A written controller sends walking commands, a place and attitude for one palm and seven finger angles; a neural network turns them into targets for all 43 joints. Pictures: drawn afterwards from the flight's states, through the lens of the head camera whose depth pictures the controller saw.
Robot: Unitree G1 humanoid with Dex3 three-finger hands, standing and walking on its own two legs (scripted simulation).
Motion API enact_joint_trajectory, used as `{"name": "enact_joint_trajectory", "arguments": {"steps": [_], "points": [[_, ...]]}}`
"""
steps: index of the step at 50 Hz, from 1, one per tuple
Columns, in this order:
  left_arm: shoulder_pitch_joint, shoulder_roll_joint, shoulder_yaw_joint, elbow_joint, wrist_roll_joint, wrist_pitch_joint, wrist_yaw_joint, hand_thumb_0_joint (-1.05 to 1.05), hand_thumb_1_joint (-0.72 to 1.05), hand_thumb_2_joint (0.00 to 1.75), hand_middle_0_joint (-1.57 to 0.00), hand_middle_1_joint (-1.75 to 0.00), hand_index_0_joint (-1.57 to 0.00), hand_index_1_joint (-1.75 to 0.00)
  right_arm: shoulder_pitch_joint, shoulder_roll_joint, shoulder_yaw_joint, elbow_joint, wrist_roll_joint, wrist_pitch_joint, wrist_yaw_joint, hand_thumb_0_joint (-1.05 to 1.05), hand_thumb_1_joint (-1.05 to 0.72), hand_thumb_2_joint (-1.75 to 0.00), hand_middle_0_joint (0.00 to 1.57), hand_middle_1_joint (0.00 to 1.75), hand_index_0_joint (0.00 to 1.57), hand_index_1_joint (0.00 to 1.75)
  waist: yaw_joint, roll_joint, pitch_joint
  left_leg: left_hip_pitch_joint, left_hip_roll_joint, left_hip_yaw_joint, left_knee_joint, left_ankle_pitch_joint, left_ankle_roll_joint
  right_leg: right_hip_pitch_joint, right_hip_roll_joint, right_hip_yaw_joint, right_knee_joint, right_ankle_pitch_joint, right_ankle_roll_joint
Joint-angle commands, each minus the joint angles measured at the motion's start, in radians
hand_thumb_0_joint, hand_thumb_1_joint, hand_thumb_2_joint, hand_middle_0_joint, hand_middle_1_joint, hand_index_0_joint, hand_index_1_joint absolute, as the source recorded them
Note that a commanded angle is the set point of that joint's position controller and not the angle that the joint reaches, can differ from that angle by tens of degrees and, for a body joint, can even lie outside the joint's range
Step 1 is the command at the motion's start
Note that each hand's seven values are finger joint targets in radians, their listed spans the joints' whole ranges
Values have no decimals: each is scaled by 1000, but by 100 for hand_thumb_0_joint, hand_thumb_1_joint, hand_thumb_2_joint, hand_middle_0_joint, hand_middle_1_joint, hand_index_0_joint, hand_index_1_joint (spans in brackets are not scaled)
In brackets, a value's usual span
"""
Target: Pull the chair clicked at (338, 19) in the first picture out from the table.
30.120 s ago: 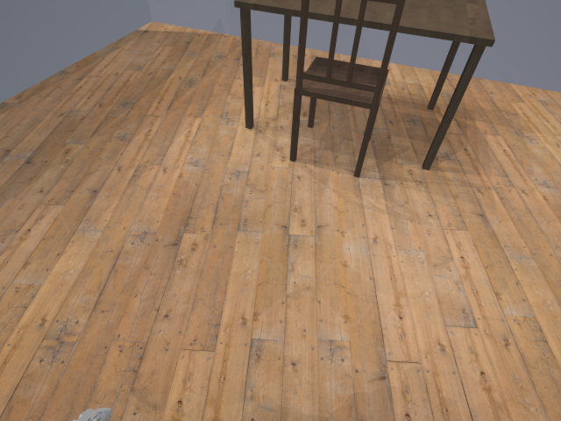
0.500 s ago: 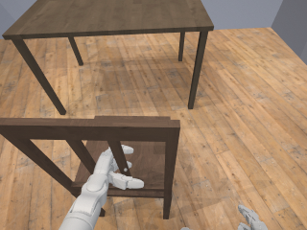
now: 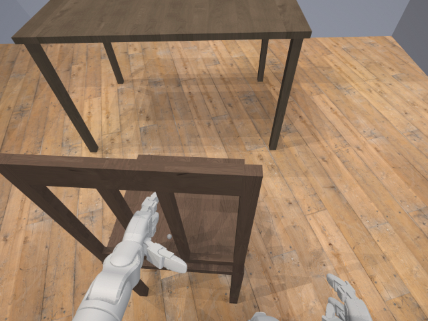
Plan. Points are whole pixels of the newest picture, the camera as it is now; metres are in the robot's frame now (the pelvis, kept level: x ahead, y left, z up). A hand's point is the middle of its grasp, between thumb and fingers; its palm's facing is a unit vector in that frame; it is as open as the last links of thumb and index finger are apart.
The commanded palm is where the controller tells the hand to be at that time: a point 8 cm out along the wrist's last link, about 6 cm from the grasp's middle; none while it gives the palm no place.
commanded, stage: draw the fingers out of the gap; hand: left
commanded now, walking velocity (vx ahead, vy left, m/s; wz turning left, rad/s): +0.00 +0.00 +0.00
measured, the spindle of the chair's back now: (131, 226) +0.32 +0.18 -0.04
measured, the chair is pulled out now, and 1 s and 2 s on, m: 0.61 0.61 0.61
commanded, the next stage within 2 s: draw the hand back to the body in 0.70 s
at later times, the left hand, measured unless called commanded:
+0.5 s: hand (167, 288) +0.20 +0.09 -0.03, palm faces -0.17 -0.98 -0.06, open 17.5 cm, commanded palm +0.18 +0.14 -0.01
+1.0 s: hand (137, 300) +0.17 +0.12 +0.02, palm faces +0.05 -1.00 +0.04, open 17.5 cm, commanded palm +0.13 +0.17 +0.03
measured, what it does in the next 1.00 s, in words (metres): stands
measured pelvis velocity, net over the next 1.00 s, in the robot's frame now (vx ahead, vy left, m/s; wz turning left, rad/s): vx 0.00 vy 0.01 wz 0.02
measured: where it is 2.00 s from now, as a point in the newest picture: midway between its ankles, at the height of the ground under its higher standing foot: outside the picture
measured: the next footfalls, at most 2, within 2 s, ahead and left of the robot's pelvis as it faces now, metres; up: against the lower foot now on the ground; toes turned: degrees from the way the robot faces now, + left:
none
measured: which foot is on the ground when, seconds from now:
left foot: down 0.00-1.00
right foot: down 0.00-1.00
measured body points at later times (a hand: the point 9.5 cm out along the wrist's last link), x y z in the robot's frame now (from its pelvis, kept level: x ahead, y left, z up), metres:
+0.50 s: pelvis +0.01 +0.01 -0.02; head +0.04 +0.00 +0.43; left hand +0.20 +0.14 -0.02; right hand +0.20 -0.22 -0.08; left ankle -0.02 +0.13 -0.71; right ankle +0.06 -0.10 -0.71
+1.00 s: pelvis +0.00 +0.01 -0.04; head +0.03 +0.01 +0.41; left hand +0.16 +0.18 +0.02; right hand +0.19 -0.22 -0.10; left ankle -0.02 +0.13 -0.71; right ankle +0.06 -0.10 -0.71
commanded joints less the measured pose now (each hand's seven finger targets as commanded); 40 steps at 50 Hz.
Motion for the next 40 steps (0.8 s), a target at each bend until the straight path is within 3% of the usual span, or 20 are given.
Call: {"name": "enact_joint_trajectory", "arguments": {"steps": [1,4,9,11,14,17,24,28,29,34,36,40], "points": [[63,54,19,-239,13,-44,-13,0,-55,20,0,0,0,0,-44,-106,-54,-178,6,-43,6,0,-90,-90,20,30,20,30,35,-94,-240,-59,-21,15,-101,217,38,286,-16,27,-89,175,25],[174,51,-11,-355,30,-39,-6,0,-55,20,0,0,0,0,-60,-103,-57,-214,5,-43,10,0,-90,-90,20,30,20,30,40,-58,-222,-58,-20,12,-87,240,35,273,-19,18,-72,194,17],[170,70,-49,-577,49,-55,33,0,-55,20,0,0,0,0,-51,-102,-56,-237,0,-57,-3,0,-90,-90,20,30,20,30,4,-46,-199,-37,-19,-7,-52,230,42,203,-10,13,-55,157,21],[189,42,-86,-620,48,-67,37,0,-55,20,0,0,0,0,-48,-98,-52,-237,0,-70,-8,0,-90,-90,20,30,20,30,-8,-48,-194,-22,-19,-17,-40,228,45,175,-9,7,-48,144,25],[261,43,-100,-667,50,-77,40,0,-55,20,0,0,0,0,-42,-102,-51,-241,-3,-85,-16,0,-90,-90,20,30,20,30,-5,-39,-225,-13,-24,-28,-19,257,44,172,-9,3,-26,163,23],[359,12,-141,-660,61,-60,28,0,-55,20,0,0,0,0,-45,-97,-47,-252,-3,-87,-16,0,-90,-90,20,30,20,30,-4,-60,-212,-30,-24,-35,-7,251,44,152,-13,-5,-9,154,26],[506,29,-145,-702,91,9,16,0,-55,20,0,0,0,0,-69,-91,-43,-313,-4,-53,-20,0,-90,-90,20,30,20,30,22,-78,-152,-99,-29,-35,0,181,43,121,-15,-7,4,69,22],[573,41,-137,-812,93,-5,33,0,-55,20,0,0,0,0,-60,-78,-42,-347,-4,-45,-25,0,-90,-90,20,30,20,30,31,-72,-180,-104,-33,-28,20,185,45,125,-14,0,20,72,22],[581,75,-111,-834,96,-10,42,0,-55,20,0,0,0,0,-57,-80,-44,-348,-5,-45,-27,0,-90,-90,20,30,20,30,35,-51,-188,-107,-34,-29,25,193,44,129,-13,3,25,78,18],[674,23,-186,-880,100,-28,34,0,-55,20,0,0,0,0,-52,-76,-47,-362,-2,-55,-31,0,-90,-90,20,30,20,30,18,-50,-150,-124,-32,-34,44,177,45,86,-11,0,32,55,20],[720,12,-205,-876,102,-26,23,0,-55,20,0,0,0,0,-55,-77,-48,-369,0,-58,-33,0,-90,-90,20,30,20,30,18,-77,-123,-148,-33,-34,48,132,47,66,-11,3,28,4,24],[761,55,-175,-903,108,-24,15,0,-55,20,0,0,0,0,-55,-78,-50,-379,-1,-60,-43,0,-90,-90,20,30,20,30,25,-79,-130,-174,-39,-31,56,84,50,59,-13,11,26,-59,24]]}}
